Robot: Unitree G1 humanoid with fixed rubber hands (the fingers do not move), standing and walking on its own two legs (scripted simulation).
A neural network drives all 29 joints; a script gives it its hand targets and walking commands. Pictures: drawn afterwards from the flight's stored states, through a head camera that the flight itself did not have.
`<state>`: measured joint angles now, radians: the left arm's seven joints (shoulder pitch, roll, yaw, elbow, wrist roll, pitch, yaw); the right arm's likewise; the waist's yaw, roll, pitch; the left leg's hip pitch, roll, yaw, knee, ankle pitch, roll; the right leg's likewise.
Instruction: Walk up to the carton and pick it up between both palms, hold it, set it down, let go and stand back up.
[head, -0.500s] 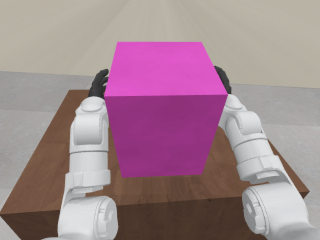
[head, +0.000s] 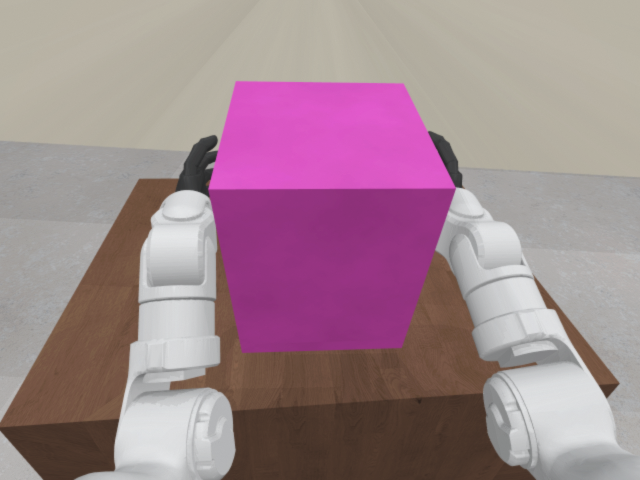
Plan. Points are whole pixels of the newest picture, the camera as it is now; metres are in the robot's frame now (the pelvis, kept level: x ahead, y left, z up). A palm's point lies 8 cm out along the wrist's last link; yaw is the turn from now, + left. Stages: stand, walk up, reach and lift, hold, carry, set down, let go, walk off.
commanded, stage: hold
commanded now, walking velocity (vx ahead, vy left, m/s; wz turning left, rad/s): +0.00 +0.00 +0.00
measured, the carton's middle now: (321, 219) +0.37 +0.00 +0.21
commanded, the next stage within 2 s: none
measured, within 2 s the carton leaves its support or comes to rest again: neither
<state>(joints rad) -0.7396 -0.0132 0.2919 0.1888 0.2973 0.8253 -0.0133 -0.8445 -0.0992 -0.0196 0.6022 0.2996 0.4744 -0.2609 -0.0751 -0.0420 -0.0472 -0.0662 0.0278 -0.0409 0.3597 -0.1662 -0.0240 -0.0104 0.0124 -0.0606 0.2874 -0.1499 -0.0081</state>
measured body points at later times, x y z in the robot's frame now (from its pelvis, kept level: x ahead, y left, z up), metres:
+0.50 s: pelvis +0.00 +0.00 +0.00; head -0.07 +0.02 +0.44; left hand +0.38 +0.15 +0.24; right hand +0.38 -0.14 +0.24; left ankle +0.03 +0.13 -0.75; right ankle +0.02 -0.11 -0.75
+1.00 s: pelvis +0.00 +0.00 +0.00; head -0.07 +0.02 +0.44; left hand +0.38 +0.15 +0.24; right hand +0.38 -0.14 +0.24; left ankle +0.03 +0.13 -0.75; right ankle +0.02 -0.11 -0.75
